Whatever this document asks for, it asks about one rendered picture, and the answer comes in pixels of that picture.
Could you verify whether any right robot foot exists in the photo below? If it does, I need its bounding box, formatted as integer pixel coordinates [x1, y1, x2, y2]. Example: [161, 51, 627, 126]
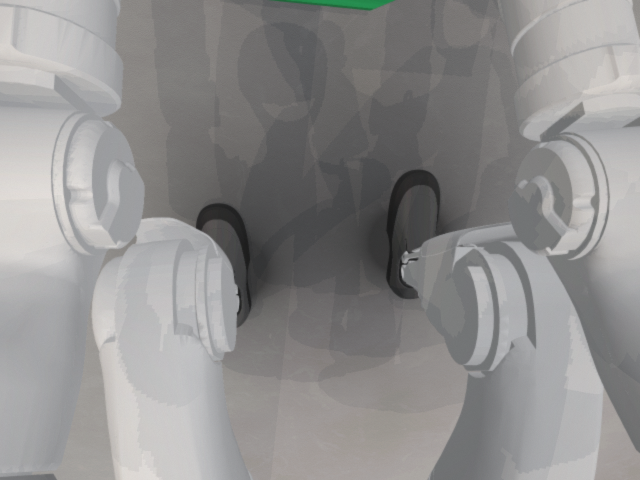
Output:
[386, 170, 440, 299]

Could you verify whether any robot left upper arm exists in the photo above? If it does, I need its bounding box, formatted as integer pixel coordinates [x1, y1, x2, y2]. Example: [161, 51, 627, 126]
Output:
[0, 106, 144, 480]

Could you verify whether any left robot forearm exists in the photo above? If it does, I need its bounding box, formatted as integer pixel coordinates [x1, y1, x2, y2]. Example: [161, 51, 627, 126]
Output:
[0, 0, 123, 117]

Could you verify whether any left robot shin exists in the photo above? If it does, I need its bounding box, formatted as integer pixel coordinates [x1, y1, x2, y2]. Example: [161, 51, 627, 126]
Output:
[92, 217, 239, 352]

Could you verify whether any right robot forearm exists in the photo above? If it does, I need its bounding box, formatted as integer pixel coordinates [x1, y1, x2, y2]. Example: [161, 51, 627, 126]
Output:
[498, 0, 640, 143]

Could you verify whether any robot right upper arm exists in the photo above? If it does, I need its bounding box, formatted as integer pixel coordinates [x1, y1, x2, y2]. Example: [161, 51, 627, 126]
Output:
[508, 126, 640, 453]

